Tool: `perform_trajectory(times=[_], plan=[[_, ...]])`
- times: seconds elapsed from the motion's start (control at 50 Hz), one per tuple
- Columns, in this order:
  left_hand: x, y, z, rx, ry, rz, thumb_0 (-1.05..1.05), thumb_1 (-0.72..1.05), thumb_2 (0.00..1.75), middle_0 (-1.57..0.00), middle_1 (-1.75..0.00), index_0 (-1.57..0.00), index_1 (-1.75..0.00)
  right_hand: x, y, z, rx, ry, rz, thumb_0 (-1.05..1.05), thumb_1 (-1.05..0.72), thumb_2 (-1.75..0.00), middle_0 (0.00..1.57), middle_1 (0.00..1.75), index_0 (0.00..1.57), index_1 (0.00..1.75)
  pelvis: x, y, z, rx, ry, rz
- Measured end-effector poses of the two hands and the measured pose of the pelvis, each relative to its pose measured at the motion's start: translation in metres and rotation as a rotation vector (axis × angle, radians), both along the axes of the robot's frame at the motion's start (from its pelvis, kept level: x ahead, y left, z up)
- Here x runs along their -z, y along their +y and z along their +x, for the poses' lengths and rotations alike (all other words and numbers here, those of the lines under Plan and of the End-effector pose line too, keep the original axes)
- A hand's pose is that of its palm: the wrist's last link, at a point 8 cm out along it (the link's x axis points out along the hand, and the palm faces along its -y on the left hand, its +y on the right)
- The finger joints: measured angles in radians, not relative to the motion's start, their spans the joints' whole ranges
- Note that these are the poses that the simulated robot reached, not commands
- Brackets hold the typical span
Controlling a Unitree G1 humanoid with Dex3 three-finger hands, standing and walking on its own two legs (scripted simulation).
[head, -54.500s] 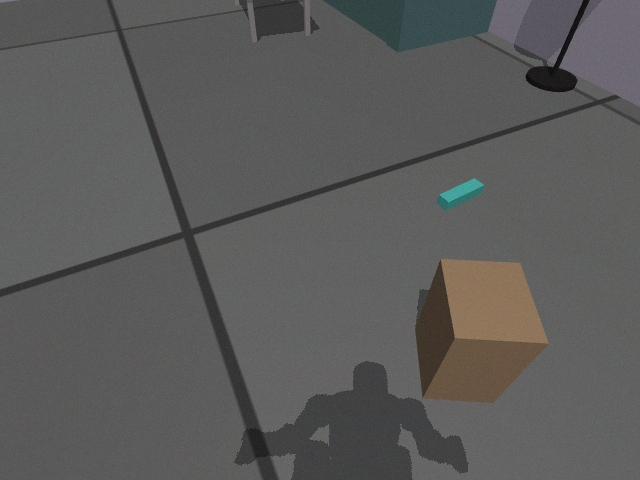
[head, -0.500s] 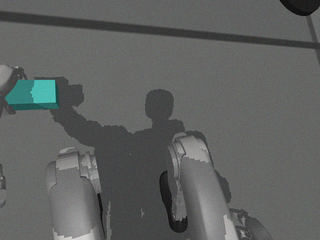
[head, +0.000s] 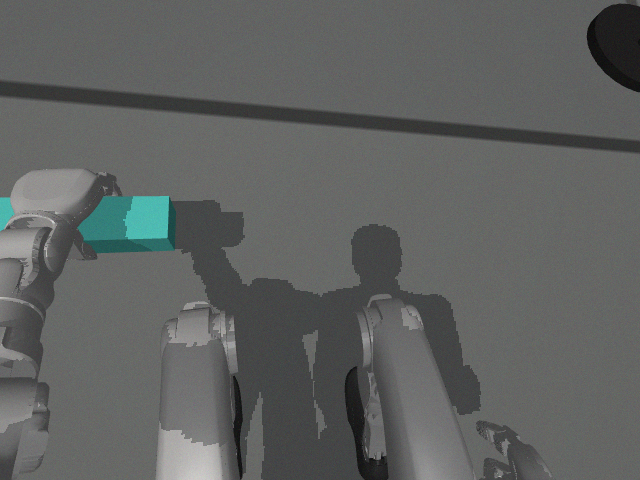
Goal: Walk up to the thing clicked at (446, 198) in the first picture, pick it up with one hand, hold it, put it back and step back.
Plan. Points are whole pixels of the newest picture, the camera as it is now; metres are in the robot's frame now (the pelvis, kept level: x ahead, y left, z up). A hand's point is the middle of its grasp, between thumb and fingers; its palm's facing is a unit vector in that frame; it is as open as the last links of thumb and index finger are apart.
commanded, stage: lift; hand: left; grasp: from above
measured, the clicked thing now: (83, 226) +0.43 +0.32 -0.14
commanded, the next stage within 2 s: hold in 1.14 s
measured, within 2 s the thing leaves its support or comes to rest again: neither
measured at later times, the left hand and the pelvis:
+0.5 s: hand out of the picture +0.35 +0.29 +0.11, palm faces -0.43 -0.10 -0.90, open 9.1 cm; pelvis +0.02 +0.00 +0.18, yaw +4 degrees
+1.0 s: hand out of the picture +0.36 +0.27 +0.23, palm faces -0.44 -0.08 -0.89, open 9.2 cm; pelvis +0.06 +0.00 +0.30, yaw +5 degrees
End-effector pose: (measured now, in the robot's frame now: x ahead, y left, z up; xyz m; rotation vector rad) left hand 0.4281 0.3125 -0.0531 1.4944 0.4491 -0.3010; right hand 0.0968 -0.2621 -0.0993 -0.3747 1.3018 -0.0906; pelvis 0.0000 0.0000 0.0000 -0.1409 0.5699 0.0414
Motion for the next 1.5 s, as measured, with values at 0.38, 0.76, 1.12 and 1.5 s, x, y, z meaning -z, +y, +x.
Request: perform_trajectory(times=[0.38,0.76,1.12,1.5], plan=[[-0.162,-0.015,-0.057,-0.001,-0.041,-0.035,-0.01,0.14,0.41,-0.72,-0.54,-0.76,-0.5,-0.122,0.013,0.06,0.011,-0.189,0.018,0.01,-0.91,-0.9,0.2,0.29,0.2,0.3,-0.127,0.0,0.009,-0.038,-0.092,0.043],[-0.294,-0.031,-0.08,-0.019,-0.006,-0.023,-0.01,0.13,0.42,-0.71,-0.56,-0.74,-0.53,-0.251,0.017,0.072,0.058,-0.279,0.04,0.01,-0.91,-0.9,0.2,0.3,0.2,0.3,-0.257,0.002,0.04,-0.057,-0.264,0.095],[-0.357,-0.047,-0.06,-0.035,-0.007,-0.009,-0.01,0.11,0.47,-0.7,-0.59,-0.73,-0.56,-0.308,0.017,0.08,0.096,-0.271,0.069,0.01,-0.91,-0.9,0.2,0.3,0.2,0.3,-0.319,0.006,0.067,-0.048,-0.37,0.13],[-0.396,-0.054,-0.052,-0.009,-0.001,-0.01,-0.01,0.12,0.48,-0.69,-0.59,-0.72,-0.56,-0.335,0.019,0.119,0.086,-0.331,0.089,0.01,-0.91,-0.9,0.2,0.29,0.2,0.3,-0.343,0.005,0.085,-0.043,-0.434,0.148]])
